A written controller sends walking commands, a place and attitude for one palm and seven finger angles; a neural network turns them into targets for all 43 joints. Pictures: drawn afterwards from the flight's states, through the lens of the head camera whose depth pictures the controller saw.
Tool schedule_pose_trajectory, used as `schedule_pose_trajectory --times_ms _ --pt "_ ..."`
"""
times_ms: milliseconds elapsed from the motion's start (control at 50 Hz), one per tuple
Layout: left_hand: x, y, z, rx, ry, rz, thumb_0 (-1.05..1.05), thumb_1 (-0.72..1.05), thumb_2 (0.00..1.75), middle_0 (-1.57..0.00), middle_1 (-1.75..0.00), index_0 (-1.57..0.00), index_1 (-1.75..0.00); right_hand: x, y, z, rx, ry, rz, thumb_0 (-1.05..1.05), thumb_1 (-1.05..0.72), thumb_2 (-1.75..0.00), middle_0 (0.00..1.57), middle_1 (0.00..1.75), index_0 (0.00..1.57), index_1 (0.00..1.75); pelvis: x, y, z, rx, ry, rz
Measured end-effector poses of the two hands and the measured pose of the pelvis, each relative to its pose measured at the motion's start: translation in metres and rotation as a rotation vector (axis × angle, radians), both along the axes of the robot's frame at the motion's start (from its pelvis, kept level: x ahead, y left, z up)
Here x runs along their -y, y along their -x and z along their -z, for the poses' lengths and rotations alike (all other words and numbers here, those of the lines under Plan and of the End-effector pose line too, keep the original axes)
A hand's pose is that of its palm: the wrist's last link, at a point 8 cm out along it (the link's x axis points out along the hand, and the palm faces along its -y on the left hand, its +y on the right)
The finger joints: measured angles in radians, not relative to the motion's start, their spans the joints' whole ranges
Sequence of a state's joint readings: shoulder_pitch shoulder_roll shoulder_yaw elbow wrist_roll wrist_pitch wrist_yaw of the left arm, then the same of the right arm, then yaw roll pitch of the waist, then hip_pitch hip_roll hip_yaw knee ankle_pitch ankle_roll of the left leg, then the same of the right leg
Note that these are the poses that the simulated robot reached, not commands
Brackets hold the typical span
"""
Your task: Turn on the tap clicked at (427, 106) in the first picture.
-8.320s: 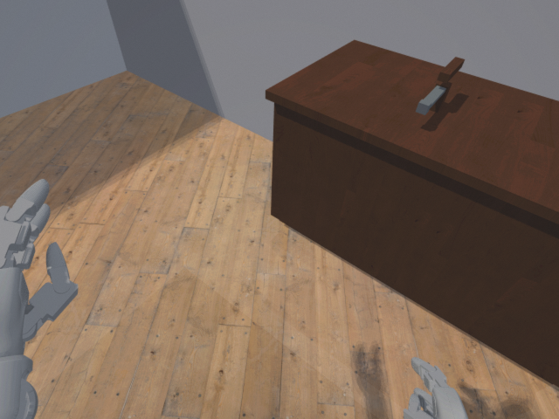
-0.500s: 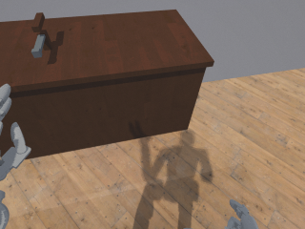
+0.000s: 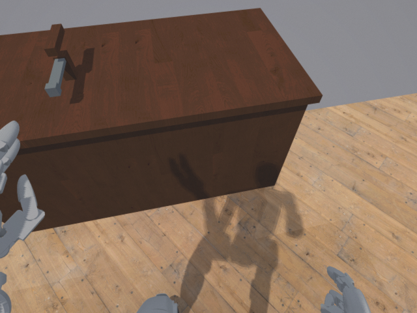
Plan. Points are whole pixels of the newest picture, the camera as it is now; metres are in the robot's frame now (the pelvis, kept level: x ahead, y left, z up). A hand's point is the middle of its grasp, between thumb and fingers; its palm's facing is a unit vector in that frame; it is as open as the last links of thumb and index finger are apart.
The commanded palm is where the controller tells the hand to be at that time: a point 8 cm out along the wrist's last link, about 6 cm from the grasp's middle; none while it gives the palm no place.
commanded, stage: take the last steps up to it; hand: left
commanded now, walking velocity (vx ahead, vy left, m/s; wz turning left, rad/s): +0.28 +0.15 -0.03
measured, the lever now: (53, 89) +0.62 +0.47 +0.02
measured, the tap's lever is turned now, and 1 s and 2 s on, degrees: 0 0 0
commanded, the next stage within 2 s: come to a stop and stand still in 0.54 s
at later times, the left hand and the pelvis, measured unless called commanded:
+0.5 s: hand (39, 139) +0.33 +0.29 +0.17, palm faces +0.41 -0.79 -0.46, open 7.4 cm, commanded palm +0.27 +0.33 +0.18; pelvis +0.11 +0.05 +0.00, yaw -1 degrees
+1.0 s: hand (46, 114) +0.38 +0.30 +0.17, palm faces +0.33 -0.82 -0.46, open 7.4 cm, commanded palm +0.33 +0.35 +0.18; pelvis +0.16 +0.07 -0.01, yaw -3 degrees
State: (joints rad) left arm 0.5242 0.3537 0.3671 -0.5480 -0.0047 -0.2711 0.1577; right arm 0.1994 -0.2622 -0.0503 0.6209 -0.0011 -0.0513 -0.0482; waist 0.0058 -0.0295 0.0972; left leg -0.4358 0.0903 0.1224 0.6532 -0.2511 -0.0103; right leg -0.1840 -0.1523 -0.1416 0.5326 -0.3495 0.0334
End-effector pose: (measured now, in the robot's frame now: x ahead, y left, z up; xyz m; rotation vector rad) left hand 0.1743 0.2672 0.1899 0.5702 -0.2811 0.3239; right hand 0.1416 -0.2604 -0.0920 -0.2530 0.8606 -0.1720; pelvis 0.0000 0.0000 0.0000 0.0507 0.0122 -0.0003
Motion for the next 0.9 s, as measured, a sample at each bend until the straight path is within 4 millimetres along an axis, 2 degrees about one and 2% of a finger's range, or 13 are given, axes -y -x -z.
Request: schedule_pose_trajectory --times_ms 80,160,200,280,340,420,540,600,640,680,760,840,900 --pt "-0.026 -0.028 0.0 0.097 -0.026 0.029 0.01 0.88 0.9 -0.21 -0.3 -0.22 -0.3 -0.019 -0.031 0.002 0.078 0.026 0.04 0.01 -0.91 -0.89 0.19 0.3 0.2 0.3 -0.025 -0.023 0.017 0.018 0.013 0.017" --pt "-0.045 -0.059 0.003 0.11 -0.008 0.023 0.01 0.89 0.9 -0.21 -0.3 -0.22 -0.3 -0.053 -0.054 0.002 0.119 -0.052 0.054 0.01 -0.91 -0.89 0.19 0.3 0.2 0.3 -0.033 -0.037 0.016 0.013 0.017 0.022" --pt "-0.045 -0.068 0.002 0.099 0.01 0.025 0.01 0.89 0.9 -0.21 -0.3 -0.21 -0.3 -0.07 -0.062 0.002 0.13 -0.097 0.043 0.01 -0.91 -0.89 0.19 0.3 0.2 0.3 -0.035 -0.044 0.013 0.003 0.021 0.029" --pt "-0.033 -0.077 -0.005 0.078 -0.004 0.053 0.01 0.89 0.9 -0.2 -0.3 -0.21 -0.3 -0.093 -0.075 0.008 0.131 -0.165 0.009 0.01 -0.91 -0.89 0.2 0.3 0.2 0.3 -0.037 -0.062 0.011 -0.004 0.026 0.032" --pt "-0.028 -0.083 -0.007 0.062 -0.052 0.047 0.01 0.89 0.9 -0.21 -0.3 -0.21 -0.3 -0.098 -0.084 0.024 0.102 -0.188 -0.013 0.01 -0.91 -0.89 0.2 0.3 0.2 0.3 -0.036 -0.077 0.018 0.004 0.032 0.021" --pt "-0.041 -0.098 -0.002 0.038 -0.01 -0.008 0.01 0.89 0.9 -0.21 -0.3 -0.22 -0.3 -0.092 -0.092 0.033 0.008 -0.168 -0.03 0.01 -0.91 -0.89 0.2 0.3 0.2 0.3 -0.042 -0.094 0.012 0.008 0.024 0.018" --pt "-0.062 -0.127 0.005 -0.005 0.032 -0.028 0.01 0.89 0.9 -0.21 -0.3 -0.22 -0.3 -0.078 -0.111 0.012 -0.023 -0.071 -0.005 0.01 -0.91 -0.89 0.2 0.3 0.2 0.3 -0.058 -0.117 0.0 0.002 0.006 0.013" --pt "-0.069 -0.14 0.006 0.016 0.034 0.02 0.01 0.89 0.9 -0.21 -0.3 -0.22 -0.3 -0.076 -0.126 0.001 0.014 -0.009 0.013 0.01 -0.91 -0.89 0.2 0.3 0.2 0.3 -0.072 -0.13 0.003 0.01 0.014 0.021" --pt "-0.077 -0.15 0.005 0.063 0.017 0.063 0.01 0.89 0.9 -0.21 -0.3 -0.22 -0.3 -0.078 -0.139 -0.002 0.062 0.03 0.037 0.01 -0.91 -0.89 0.2 0.3 0.2 0.3 -0.085 -0.14 0.013 0.017 0.034 0.033" --pt "-0.086 -0.161 0.003 0.109 -0.002 0.087 0.01 0.89 0.9 -0.21 -0.3 -0.22 -0.3 -0.085 -0.149 -0.005 0.092 0.032 0.066 0.01 -0.91 -0.89 0.19 0.3 0.2 0.3 -0.091 -0.145 0.016 0.024 0.02 0.041" --pt "-0.101 -0.179 -0.002 0.112 0.012 0.074 0.01 0.89 0.9 -0.21 -0.3 -0.22 -0.3 -0.111 -0.163 -0.013 0.123 -0.022 0.054 0.01 -0.91 -0.89 0.19 0.3 0.2 0.3 -0.094 -0.152 0.01 0.019 0.038 0.044" --pt "-0.094 -0.181 -0.006 0.082 0.041 0.082 0.01 0.89 0.9 -0.2 -0.3 -0.21 -0.3 -0.134 -0.17 -0.016 0.146 -0.092 0.007 0.01 -0.91 -0.89 0.19 0.3 0.2 0.3 -0.093 -0.158 0.004 0.013 0.052 0.055" --pt "-0.083 -0.178 -0.005 0.044 0.034 0.088 0.01 0.89 0.9 -0.2 -0.3 -0.21 -0.3 -0.144 -0.171 -0.012 0.152 -0.137 -0.021 0.01 -0.91 -0.89 0.2 0.3 0.2 0.3 -0.087 -0.16 0.004 0.016 0.049 0.06"
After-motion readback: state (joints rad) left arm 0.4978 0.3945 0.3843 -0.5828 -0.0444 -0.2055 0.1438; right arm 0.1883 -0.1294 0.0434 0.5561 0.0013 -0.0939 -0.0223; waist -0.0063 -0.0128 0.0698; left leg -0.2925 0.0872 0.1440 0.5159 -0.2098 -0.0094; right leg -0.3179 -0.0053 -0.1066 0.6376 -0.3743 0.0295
